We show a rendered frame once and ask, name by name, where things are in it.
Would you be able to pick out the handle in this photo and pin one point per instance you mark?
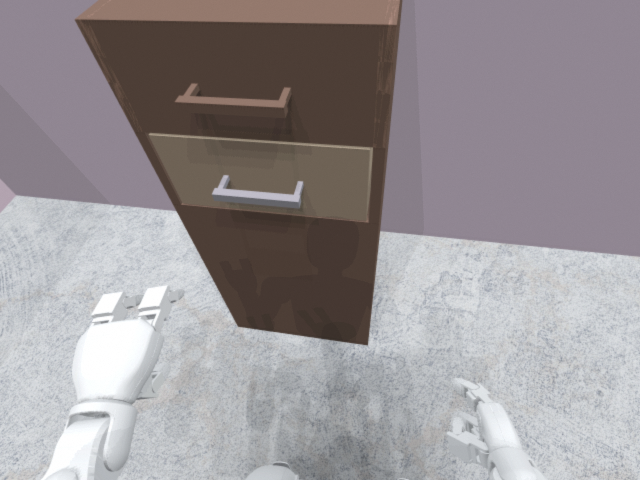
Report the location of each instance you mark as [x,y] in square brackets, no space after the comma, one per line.
[232,106]
[257,198]

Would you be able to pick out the left robot hand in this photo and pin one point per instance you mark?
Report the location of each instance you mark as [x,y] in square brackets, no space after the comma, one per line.
[116,358]

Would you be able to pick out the right robot hand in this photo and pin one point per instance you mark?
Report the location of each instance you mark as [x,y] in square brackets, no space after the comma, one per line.
[473,439]

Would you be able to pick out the drawer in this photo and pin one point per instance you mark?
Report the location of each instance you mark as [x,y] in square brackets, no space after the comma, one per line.
[337,178]

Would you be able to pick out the right robot forearm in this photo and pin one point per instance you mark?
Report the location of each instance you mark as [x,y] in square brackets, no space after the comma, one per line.
[509,463]

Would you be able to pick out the left robot forearm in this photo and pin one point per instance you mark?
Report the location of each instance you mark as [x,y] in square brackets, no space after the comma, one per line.
[96,441]

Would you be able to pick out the cabinet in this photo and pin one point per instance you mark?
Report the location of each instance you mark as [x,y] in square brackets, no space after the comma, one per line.
[334,62]

